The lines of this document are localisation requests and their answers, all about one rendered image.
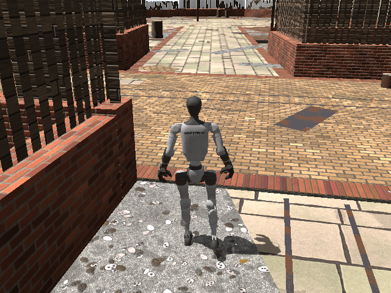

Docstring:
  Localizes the robot right forearm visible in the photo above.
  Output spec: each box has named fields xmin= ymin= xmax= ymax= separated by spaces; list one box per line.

xmin=220 ymin=146 xmax=233 ymax=169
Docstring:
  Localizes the right robot shin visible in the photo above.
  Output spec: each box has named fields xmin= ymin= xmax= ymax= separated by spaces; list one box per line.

xmin=208 ymin=199 xmax=217 ymax=240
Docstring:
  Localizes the humanoid robot head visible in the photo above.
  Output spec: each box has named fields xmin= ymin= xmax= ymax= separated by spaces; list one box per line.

xmin=184 ymin=96 xmax=205 ymax=125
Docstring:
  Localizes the left robot upper arm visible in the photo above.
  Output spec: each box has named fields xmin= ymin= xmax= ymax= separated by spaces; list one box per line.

xmin=165 ymin=123 xmax=182 ymax=157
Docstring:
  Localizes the robot left hand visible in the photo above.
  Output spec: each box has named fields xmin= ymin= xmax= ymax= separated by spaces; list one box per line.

xmin=158 ymin=170 xmax=172 ymax=183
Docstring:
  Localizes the robot right hand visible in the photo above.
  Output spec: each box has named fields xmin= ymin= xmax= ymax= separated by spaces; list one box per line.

xmin=220 ymin=166 xmax=234 ymax=179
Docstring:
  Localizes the robot left forearm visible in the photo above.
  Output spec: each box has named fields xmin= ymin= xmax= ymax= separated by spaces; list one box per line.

xmin=159 ymin=147 xmax=171 ymax=172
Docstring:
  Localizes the right robot upper arm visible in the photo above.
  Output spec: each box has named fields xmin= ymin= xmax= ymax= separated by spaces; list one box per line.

xmin=207 ymin=122 xmax=225 ymax=156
